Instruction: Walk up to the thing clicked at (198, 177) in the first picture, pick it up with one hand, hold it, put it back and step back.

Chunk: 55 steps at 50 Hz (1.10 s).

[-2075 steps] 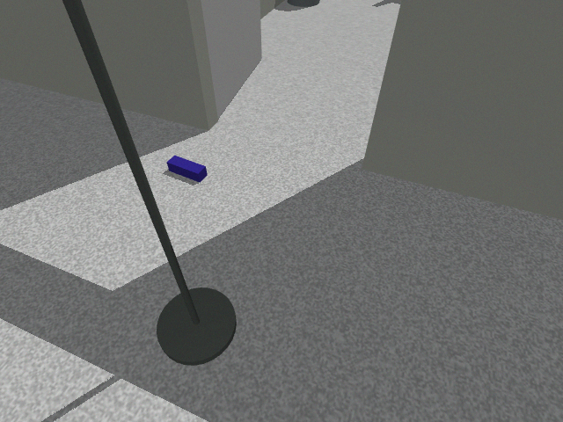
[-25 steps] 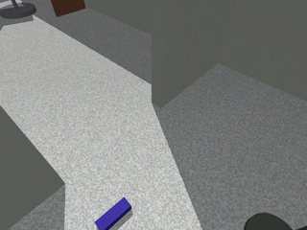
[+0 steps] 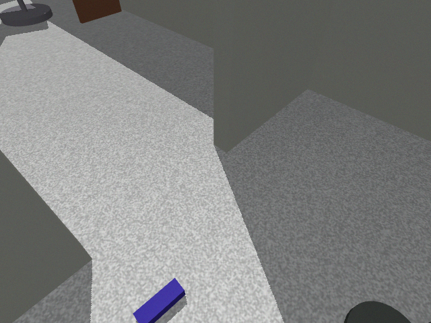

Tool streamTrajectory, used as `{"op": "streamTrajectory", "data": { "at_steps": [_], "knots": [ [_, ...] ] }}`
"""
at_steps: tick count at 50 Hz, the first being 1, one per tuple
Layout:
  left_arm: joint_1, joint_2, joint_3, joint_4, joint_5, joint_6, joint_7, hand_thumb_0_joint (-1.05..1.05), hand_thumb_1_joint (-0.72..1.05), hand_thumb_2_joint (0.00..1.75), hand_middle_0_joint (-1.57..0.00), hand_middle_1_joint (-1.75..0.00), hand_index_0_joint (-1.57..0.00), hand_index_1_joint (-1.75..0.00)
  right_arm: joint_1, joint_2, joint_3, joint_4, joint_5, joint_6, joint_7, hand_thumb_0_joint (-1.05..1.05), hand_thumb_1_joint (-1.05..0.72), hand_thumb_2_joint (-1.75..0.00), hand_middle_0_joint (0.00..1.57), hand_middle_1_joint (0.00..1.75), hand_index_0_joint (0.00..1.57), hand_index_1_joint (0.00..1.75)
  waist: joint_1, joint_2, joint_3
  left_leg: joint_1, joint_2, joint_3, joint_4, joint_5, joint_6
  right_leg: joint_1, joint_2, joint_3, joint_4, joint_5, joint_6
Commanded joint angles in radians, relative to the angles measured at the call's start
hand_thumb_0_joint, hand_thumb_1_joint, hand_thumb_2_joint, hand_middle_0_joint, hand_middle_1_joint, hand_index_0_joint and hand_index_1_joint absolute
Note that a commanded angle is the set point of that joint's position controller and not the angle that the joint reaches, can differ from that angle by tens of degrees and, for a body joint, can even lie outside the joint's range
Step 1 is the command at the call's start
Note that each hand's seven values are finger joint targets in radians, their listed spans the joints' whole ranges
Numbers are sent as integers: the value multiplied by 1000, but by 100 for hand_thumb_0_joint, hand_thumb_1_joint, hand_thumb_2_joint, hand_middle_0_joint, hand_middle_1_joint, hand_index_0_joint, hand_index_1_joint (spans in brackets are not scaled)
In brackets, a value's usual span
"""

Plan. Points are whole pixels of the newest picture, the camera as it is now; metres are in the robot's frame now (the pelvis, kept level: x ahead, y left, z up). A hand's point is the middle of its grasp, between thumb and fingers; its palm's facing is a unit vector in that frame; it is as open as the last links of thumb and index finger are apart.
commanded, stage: stand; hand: left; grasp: from above
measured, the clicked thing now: (160, 303) +0.37 +0.23 -0.75
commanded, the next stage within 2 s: rise first in 0.34 s
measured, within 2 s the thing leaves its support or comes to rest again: neither
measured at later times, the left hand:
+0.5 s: hand out of the picture +0.09 +0.25 -0.16, palm faces +0.00 -0.94 -0.34, open 7.5 cm
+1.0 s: hand out of the picture +0.12 +0.27 -0.23, palm faces -0.13 -0.83 -0.54, open 13.8 cm
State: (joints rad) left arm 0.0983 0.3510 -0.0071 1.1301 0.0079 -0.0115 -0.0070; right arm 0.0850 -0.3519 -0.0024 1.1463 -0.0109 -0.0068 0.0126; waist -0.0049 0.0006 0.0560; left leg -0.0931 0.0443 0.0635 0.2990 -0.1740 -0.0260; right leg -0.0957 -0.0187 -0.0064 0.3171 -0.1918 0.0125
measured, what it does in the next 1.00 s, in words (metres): lowers itself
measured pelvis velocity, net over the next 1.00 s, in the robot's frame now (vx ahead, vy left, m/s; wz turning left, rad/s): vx -0.02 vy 0.01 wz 0.02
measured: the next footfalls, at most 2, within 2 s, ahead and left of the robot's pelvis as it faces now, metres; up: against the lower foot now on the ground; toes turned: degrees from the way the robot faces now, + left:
none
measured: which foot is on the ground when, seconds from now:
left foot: down 0.00-1.00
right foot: down 0.00-1.00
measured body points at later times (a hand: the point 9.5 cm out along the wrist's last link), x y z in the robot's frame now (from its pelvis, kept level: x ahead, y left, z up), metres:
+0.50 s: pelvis +0.00 +0.00 +0.00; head +0.02 +0.00 +0.45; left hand +0.09 +0.30 -0.13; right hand +0.08 -0.30 -0.13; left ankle -0.01 +0.13 -0.75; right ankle -0.01 -0.13 -0.75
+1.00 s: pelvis -0.02 +0.01 -0.08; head +0.07 +0.02 +0.36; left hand +0.12 +0.31 -0.20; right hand +0.12 -0.24 -0.19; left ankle -0.01 +0.13 -0.75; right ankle -0.01 -0.12 -0.75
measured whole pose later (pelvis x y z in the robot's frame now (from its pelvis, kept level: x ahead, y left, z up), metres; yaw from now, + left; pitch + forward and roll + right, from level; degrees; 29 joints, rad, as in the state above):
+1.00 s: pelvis -0.02 +0.01 -0.08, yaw +1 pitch +15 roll -1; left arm 0.09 0.27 0.14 0.76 0.33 0.11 0.13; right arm 0.23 -0.24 -0.04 0.64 0.00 -0.09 0.00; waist -0.02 -0.01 -0.08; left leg -0.82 0.05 0.02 1.03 -0.47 -0.01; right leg -0.80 -0.04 -0.02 1.01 -0.48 0.02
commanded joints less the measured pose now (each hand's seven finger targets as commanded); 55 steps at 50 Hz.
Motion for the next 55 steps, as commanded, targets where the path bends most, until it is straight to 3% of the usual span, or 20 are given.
{"op": "streamTrajectory", "data": {
  "at_steps": [1,21,22,23,24,25,26,27,28,29,30,32,36,38,40,41,44,50,52,55],
  "knots": [
    [-33,223,45,-56,-2,-18,16,0,90,90,-20,-30,-20,-30,-31,-203,-35,-60,1,-23,-18,0,-90,-90,20,30,20,30,0,0,-91,44,110,-89,-36,174,30,-11,-121,85,-39,212,-31],
    [-35,223,47,-61,0,-19,17,0,90,90,-20,-30,-20,-30,-27,-201,-37,-68,1,-21,-18,0,-90,-90,20,30,20,30,-4,-7,-89,51,112,-87,-34,162,31,-13,-120,83,-47,206,-32],
    [-27,218,47,-62,-1,-19,17,0,82,95,-19,-38,-15,-38,-30,-211,-39,-67,1,-21,-19,0,-82,-88,20,30,20,30,3,5,-90,53,113,-88,-29,159,34,-13,-121,88,-53,205,-32],
    [-378,36,47,-413,-41,-109,30,0,74,100,-21,-46,-16,-46,19,-36,2,-348,67,-69,-38,0,-90,-93,20,30,20,30,-113,22,21,-128,-42,8,49,18,41,-225,13,0,7,93,-15],
    [-447,99,72,-306,-33,-92,35,0,66,103,-17,-54,-12,-54,72,-68,-7,-298,69,-69,-48,0,-98,-93,20,30,20,30,-78,-25,-35,-110,-42,6,63,10,48,-163,7,-10,8,63,-9],
    [-240,220,144,-149,-3,-54,39,0,58,101,-16,-62,-12,-62,110,-105,-32,-297,70,-58,-57,0,-98,-93,20,30,20,30,-40,-15,-41,-132,-44,7,73,8,44,-164,12,-15,18,40,-19],
    [-224,204,145,-86,22,-37,23,0,51,100,-13,-70,-11,-70,125,-100,-44,-313,59,-56,-54,0,-97,-92,20,30,20,30,-45,-48,-71,-159,-47,1,117,13,47,-191,14,-15,49,35,-20],
    [-296,232,160,-111,46,-41,9,0,43,101,-9,-78,-8,-78,130,-94,-52,-343,55,-61,-53,0,-97,-92,20,30,20,30,-34,-35,-103,-183,-46,-6,150,21,47,-208,13,-20,92,44,-24],
    [-254,240,185,-98,86,-44,3,0,35,101,-6,-86,-7,-86,143,-94,-72,-368,37,-68,-52,0,-97,-92,20,30,20,30,-17,-29,-180,-189,-49,-7,187,57,44,-194,7,-16,138,85,-24],
    [-120,208,192,-46,117,-34,-2,0,27,99,-5,-94,-7,-94,177,-87,-82,-370,29,-71,-48,0,-97,-92,20,30,20,30,10,-7,-229,-212,-55,-11,227,101,37,-204,8,-19,186,120,-28],
    [-88,179,186,-70,134,-31,-5,0,19,100,-2,-102,-5,-101,186,-86,-89,-400,25,-74,-41,0,-96,-91,20,30,20,30,20,9,-262,-230,-58,-13,259,121,31,-213,11,-22,226,129,-30],
    [-66,182,202,-138,167,-17,13,0,3,101,-3,-106,-4,-104,183,-76,-95,-459,28,-75,-38,0,-92,-91,20,30,20,30,40,33,-301,-243,-65,-16,277,141,25,-217,15,-26,251,134,-31],
    [-84,138,182,-220,211,48,60,0,-29,98,-6,-106,-7,-105,167,-66,-101,-530,32,-76,-30,0,-89,-90,20,30,20,30,9,5,-284,-306,-54,-29,332,114,25,-311,24,-37,299,91,-27],
    [-128,145,188,-272,232,60,81,0,-45,96,-9,-105,-9,-105,156,-61,-102,-559,28,-85,-26,0,-88,-89,20,30,20,30,3,-5,-288,-363,-50,-32,393,71,26,-374,24,-36,351,47,-25],
    [-104,114,183,-290,254,66,97,0,-56,96,-10,-105,-9,-105,167,-52,-99,-572,23,-97,-24,0,-88,-89,20,30,20,30,0,5,-292,-421,-46,-36,452,24,23,-450,26,-36,414,-10,-28],
    [-94,122,200,-323,267,67,108,0,-58,97,-10,-104,-9,-105,168,-50,-98,-582,19,-105,-23,0,-88,-89,20,30,20,30,4,23,-307,-449,-45,-36,481,7,23,-476,24,-33,444,-28,-30],
    [-75,101,194,-409,310,79,140,0,-61,98,-10,-104,-8,-105,162,-44,-97,-610,14,-121,-25,0,-87,-89,20,30,20,30,-1,50,-336,-509,-32,-55,540,-39,18,-574,28,-35,528,-79,-36],
    [4,89,202,-571,359,140,193,0,-60,98,-9,-104,-8,-105,143,-34,-101,-643,9,-135,-35,0,-87,-89,20,30,20,30,-1,64,-404,-583,-18,-79,638,-66,19,-680,24,-32,635,-103,-36],
    [-76,91,181,-575,387,156,208,0,-58,96,-9,-104,-8,-105,136,-34,-97,-636,10,-140,-44,0,-87,-89,20,30,20,30,-36,45,-391,-649,-20,-71,693,-110,28,-741,25,-25,663,-126,-35],
    [-139,95,183,-506,451,163,245,0,-55,95,-8,-105,-8,-105,116,-32,-91,-617,2,-151,-51,0,-86,-89,20,30,20,30,-38,29,-412,-767,-23,-69,805,-124,32,-843,21,-25,769,-136,-37]
  ]
}}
